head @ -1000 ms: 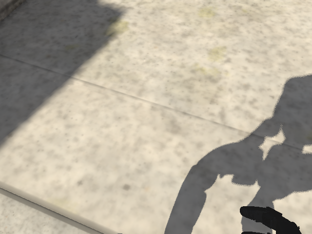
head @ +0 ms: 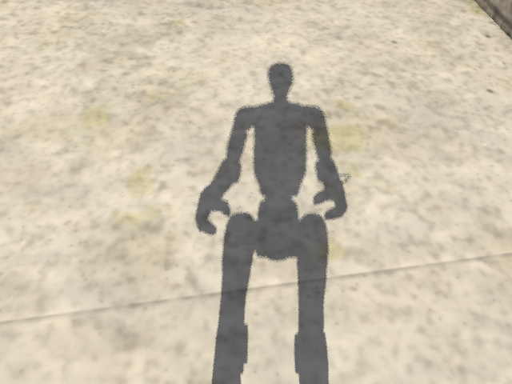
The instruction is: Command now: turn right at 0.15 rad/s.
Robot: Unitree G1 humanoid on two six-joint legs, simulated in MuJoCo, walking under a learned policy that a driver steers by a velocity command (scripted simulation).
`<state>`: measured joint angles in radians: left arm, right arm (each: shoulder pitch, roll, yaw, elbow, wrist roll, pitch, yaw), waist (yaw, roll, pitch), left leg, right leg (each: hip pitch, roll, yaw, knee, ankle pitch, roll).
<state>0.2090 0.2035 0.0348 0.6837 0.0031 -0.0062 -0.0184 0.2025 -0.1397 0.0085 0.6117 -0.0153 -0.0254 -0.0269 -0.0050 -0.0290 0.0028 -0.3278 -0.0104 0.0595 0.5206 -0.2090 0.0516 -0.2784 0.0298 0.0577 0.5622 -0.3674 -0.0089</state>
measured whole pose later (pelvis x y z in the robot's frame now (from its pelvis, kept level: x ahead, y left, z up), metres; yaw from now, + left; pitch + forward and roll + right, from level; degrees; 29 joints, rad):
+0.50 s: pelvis +0.04 +0.00 +0.01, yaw +0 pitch +0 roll +0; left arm 0.23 0.18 0.03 0.81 0.00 -0.02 0.01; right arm 0.24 -0.17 -0.03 0.71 -0.01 -0.05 -0.02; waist 0.00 -0.01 -0.01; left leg -0.20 -0.03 0.06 0.43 -0.23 0.05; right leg -0.14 0.01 0.06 0.42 -0.28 0.01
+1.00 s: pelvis +0.04 +0.00 +0.01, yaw +0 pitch -1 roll +0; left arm 0.27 0.18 0.03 0.89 0.00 -0.02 0.02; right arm 0.29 -0.18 -0.03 0.80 0.00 -0.04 -0.03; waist -0.01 -0.01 0.00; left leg -0.17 -0.03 0.05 0.39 -0.21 0.05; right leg -0.10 0.01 0.06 0.37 -0.25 0.01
